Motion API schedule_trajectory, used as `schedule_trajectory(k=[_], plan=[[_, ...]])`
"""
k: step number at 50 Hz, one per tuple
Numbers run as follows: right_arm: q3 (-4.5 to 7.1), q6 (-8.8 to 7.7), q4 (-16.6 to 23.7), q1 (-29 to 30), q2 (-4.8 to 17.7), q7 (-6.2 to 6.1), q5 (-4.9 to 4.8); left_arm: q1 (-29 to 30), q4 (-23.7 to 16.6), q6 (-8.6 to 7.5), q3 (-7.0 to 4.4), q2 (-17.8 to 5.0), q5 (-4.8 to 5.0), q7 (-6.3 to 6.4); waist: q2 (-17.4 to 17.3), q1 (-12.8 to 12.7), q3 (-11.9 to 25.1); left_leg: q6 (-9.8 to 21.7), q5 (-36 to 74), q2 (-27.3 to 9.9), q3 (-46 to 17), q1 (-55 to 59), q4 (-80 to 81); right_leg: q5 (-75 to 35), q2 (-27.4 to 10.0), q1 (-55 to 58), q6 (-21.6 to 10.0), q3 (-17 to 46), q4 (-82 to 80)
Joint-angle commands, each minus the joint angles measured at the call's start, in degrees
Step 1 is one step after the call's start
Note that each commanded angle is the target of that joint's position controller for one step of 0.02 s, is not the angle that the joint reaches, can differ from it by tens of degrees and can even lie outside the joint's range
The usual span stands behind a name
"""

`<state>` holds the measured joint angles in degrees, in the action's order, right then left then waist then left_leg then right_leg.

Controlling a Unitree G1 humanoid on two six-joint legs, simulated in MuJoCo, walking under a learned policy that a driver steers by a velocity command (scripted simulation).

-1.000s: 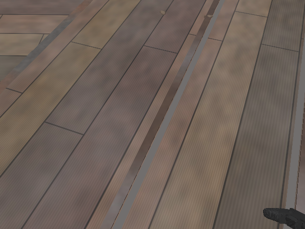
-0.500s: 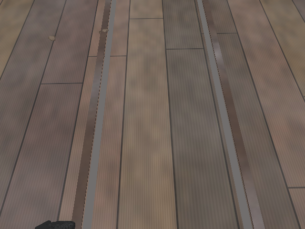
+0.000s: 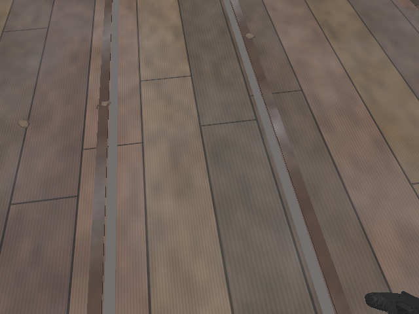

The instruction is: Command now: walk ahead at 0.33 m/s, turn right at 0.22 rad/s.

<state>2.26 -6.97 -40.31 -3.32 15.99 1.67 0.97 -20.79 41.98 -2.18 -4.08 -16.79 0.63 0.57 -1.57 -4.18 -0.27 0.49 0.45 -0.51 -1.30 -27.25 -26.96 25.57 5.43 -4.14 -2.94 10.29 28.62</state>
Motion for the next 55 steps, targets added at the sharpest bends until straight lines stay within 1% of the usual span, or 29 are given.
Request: schedule_trajectory(k=[1,2,3,4,5,6,7,8,9,10,11,12,13,15,16,17,18,19,20,21,22,23,24,26,31,35,41,55], plan=[[4.34,-1.27,1.4,-14.3,14.3,-0.47,2.38,-4.7,-4.1,-0.76,0.11,-2.5,-0.67,0.62,-5.7,6.5,18.5,13.5,29.3,-17.6,-18.6,39.6,-3.5,-17.3,-1.9,-19.3,1.7,0.3,30.2],[4.22,-0.06,-1.0,-18.1,12.3,0.09,0.35,-9.9,-2.6,-0.98,0.24,-3.5,-0.08,0.45,-16.5,6.3,23.8,19.8,26.3,-24.8,-34.2,46.0,1.0,12.7,1.6,-29.1,4.3,-0.3,43.3],[3.30,0.66,-0.1,-16.3,9.4,0.17,-1.21,-6.4,-2.5,-0.61,-0.87,-7.9,0.73,0.41,-8.5,7.5,18.0,17.7,16.2,-23.0,-31.9,40.8,3.0,11.2,-1.1,-33.3,4.8,2.1,48.2],[2.50,1.30,0.7,-12.4,7.3,-0.06,-0.87,-0.4,-3.6,0.03,-1.03,-8.5,0.72,0.58,-3.7,7.5,12.2,15.1,13.3,-20.5,-24.7,34.1,3.7,7.8,-3.3,-34.5,5.1,0.0,48.3],[1.50,1.63,0.9,-8.4,5.4,-0.02,-0.43,3.3,-4.6,0.72,-0.93,-7.8,0.03,0.72,-1.3,6.3,7.1,14.1,15.9,-17.7,-19.1,26.2,5.3,5.4,-5.3,-33.7,5.3,-1.9,44.3],[0.90,1.65,0.8,-6.0,4.0,-0.07,-0.15,4.2,-5.1,1.40,-0.98,-6.9,-0.59,0.90,-1.9,4.4,5.5,12.9,17.5,-15.7,-15.6,20.7,6.5,3.0,-7.9,-30.3,5.2,-2.6,39.2],[0.69,1.81,0.4,-4.4,3.7,-0.03,0.17,3.0,-4.8,1.97,-0.62,-5.0,-0.56,0.93,-3.6,2.9,4.7,12.0,19.4,-13.3,-12.2,16.2,7.7,1.6,-8.7,-25.5,5.5,-3.8,34.2],[0.72,1.86,-0.1,-3.4,3.9,-0.01,0.44,1.8,-4.2,2.28,-0.16,-3.2,-0.52,1.06,-5.2,2.1,4.8,12.0,23.2,-11.5,-9.0,13.5,8.3,0.2,-8.4,-21.9,6.0,-5.4,29.3],[0.91,1.94,-0.5,-2.8,4.6,-0.14,0.57,1.5,-4.1,2.34,0.20,-2.2,-0.62,1.22,-6.1,1.7,5.6,12.3,27.0,-11.0,-6.9,12.5,8.4,-0.9,-8.2,-19.1,6.4,-6.4,24.7],[1.14,2.11,-1.0,-2.5,5.4,-0.32,0.42,1.7,-4.0,2.30,0.54,-1.4,-0.79,1.31,-6.3,1.7,6.9,12.5,29.2,-10.8,-5.5,12.5,8.1,-3.2,-8.2,-16.4,6.6,-6.9,20.3],[1.33,2.35,-1.6,-2.9,6.1,-0.48,0.16,2.3,-3.9,2.31,0.66,-1.4,-0.83,1.38,-6.2,2.1,8.3,12.6,29.4,-11.0,-5.1,13.2,8.0,-6.5,-8.0,-14.5,6.6,-7.2,16.8],[1.43,2.65,-2.1,-3.3,6.5,-0.59,-0.12,2.8,-3.7,2.44,0.58,-1.8,-0.75,1.41,-6.0,2.5,9.3,12.6,27.5,-11.3,-5.0,14.1,8.0,-9.3,-7.9,-13.0,6.6,-7.4,14.1],[1.39,2.98,-2.6,-3.7,6.6,-0.65,-0.37,3.4,-3.7,2.67,0.41,-2.4,-0.68,1.41,-5.6,2.8,9.6,12.5,23.7,-11.5,-5.1,14.4,8.0,-11.5,-7.8,-11.6,6.4,-7.5,11.7],[1.04,3.67,-3.3,-3.1,6.3,-0.60,-0.67,4.9,-3.7,3.19,0.16,-2.8,-0.81,1.30,-4.9,2.8,8.0,11.5,11.4,-11.0,-5.4,12.7,8.2,-15.2,-7.4,-8.2,5.6,-8.1,5.8],[0.76,3.94,-3.5,-2.6,5.9,-0.52,-0.91,5.4,-3.7,3.30,0.11,-2.7,-1.09,1.22,-4.6,2.3,6.7,10.2,3.5,-10.1,-5.3,11.1,8.0,-18.1,-7.0,-5.7,4.8,-8.7,1.3],[0.28,4.06,-4.1,-3.6,4.7,-0.40,-0.99,6.7,-4.1,3.37,0.05,-3.0,-1.66,1.24,-3.8,2.5,5.2,8.0,-5.0,-8.5,-5.4,9.8,7.9,-20.8,-7.4,-3.8,3.8,-8.0,-2.8],[-0.27,4.01,-4.7,-5.1,3.4,-0.33,-0.42,7.9,-5.0,3.31,-0.14,-4.5,-2.18,1.43,-1.7,3.2,4.3,5.2,-12.7,-6.8,-5.2,8.0,6.9,-25.7,-10.5,-1.5,2.5,-4.4,-4.2],[-0.40,3.87,-5.2,-7.9,3.2,-0.15,0.57,9.0,-6.0,3.33,-0.58,-7.2,-1.99,1.74,3.0,5.6,4.0,2.8,-19.9,-3.2,-3.0,5.8,5.1,-30.3,-13.8,0.0,0.9,-1.7,-2.8],[-0.60,4.04,-5.7,-10.2,2.3,-0.29,0.33,10.3,-5.1,3.46,-0.89,-7.4,-1.43,1.66,8.6,7.3,3.7,1.3,-20.8,-0.4,0.4,8.0,4.7,-20.3,-12.9,-4.1,-0.4,-2.0,-2.2],[-0.55,4.38,-5.9,-7.8,3.3,-0.57,0.28,10.9,-5.4,3.27,-0.48,-4.7,-1.42,1.21,7.5,5.4,1.8,0.5,-18.6,-0.2,1.2,9.9,3.3,-15.2,-10.9,-7.7,0.1,-2.9,-2.9],[-0.41,4.71,-5.7,-6.3,3.7,-0.81,0.05,11.0,-5.2,2.95,-0.03,-3.3,-1.77,1.00,6.7,5.0,0.9,0.6,-16.4,-0.4,1.2,10.2,2.5,-16.0,-10.3,-8.9,1.0,-3.3,-2.9],[-0.43,5.04,-6.0,-6.1,3.6,-1.05,0.01,10.9,-5.2,2.53,0.08,-3.2,-1.86,0.86,6.3,5.0,0.7,0.8,-14.2,-0.8,0.9,10.5,2.0,-19.0,-9.8,-8.8,1.5,-3.8,-2.2],[-0.39,5.27,-6.1,-6.5,3.9,-1.19,0.10,10.6,-4.9,2.11,0.01,-3.3,-1.66,0.81,6.1,4.9,1.1,0.9,-11.8,-1.0,0.7,10.9,1.6,-22.0,-9.6,-8.1,1.7,-4.0,-1.4],[-0.36,5.30,-6.5,-6.5,3.9,-1.27,-0.10,9.7,-4.5,1.68,-0.01,-3.3,-1.36,0.93,5.3,4.8,2.5,1.0,-7.9,-1.4,0.5,12.2,0.7,-27.0,-9.4,-6.7,1.8,-4.4,0.2],[-0.26,5.69,-8.0,-5.8,4.0,-1.42,-0.63,10.0,-4.1,1.81,-0.04,-3.3,-1.17,1.12,3.3,4.7,3.6,0.7,-3.2,-1.7,0.4,14.2,-0.7,-31.9,-9.1,-5.4,1.4,-4.7,1.5],[-0.16,6.26,-9.6,-5.5,4.2,-1.68,-0.75,10.2,-3.2,1.99,-0.08,-3.1,-1.11,1.10,2.1,4.8,3.4,0.5,-2.5,-1.9,0.3,15.2,-0.7,-32.0,-8.8,-5.3,1.4,-5.0,1.4],[-0.01,6.76,-12.1,-5.0,4.5,-2.23,-0.77,10.2,-0.8,2.12,-0.18,-2.8,-1.10,1.28,1.7,4.9,2.5,0.4,-3.4,-2.1,0.1,15.8,0.1,-30.3,-8.3,-5.2,1.7,-5.7,0.5],[-0.18,6.89,-17.5,-5.6,4.0,-3.05,-0.69,9.9,7.2,2.25,-0.13,-2.4,-0.98,2.01,1.7,4.9,-0.4,0.5,-9.2,-1.8,0.1,14.9,3.2,-23.5,-7.3,-5.4,2.7,-7.1,-2.5]])
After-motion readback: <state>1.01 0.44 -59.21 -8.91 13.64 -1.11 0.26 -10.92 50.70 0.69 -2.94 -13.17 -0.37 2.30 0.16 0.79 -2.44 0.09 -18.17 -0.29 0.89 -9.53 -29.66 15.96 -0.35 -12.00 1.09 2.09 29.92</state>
